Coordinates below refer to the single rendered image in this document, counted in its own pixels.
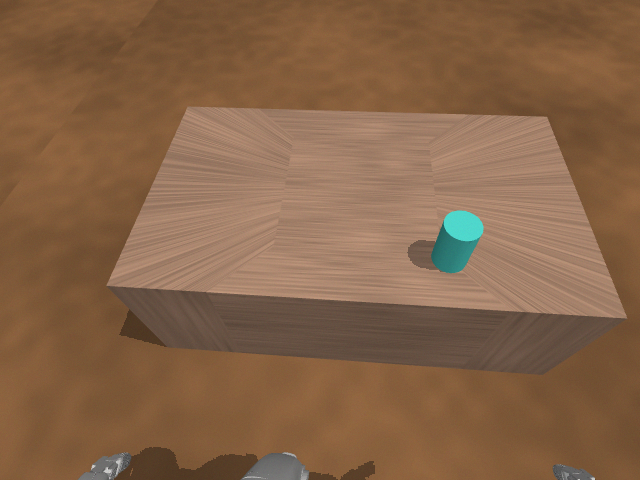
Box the left robot hand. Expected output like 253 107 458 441
78 453 131 480

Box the can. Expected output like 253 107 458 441
431 210 484 273

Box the right robot hand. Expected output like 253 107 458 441
553 464 595 480

